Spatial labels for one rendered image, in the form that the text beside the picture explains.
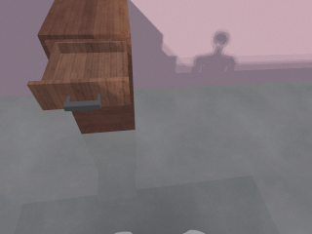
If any handle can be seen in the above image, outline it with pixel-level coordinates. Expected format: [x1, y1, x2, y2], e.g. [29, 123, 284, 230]
[63, 94, 101, 112]

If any drawer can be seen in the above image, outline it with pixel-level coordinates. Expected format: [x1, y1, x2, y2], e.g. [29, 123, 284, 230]
[27, 41, 131, 110]

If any cabinet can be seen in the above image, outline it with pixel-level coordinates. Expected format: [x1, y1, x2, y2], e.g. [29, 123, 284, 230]
[37, 0, 136, 135]

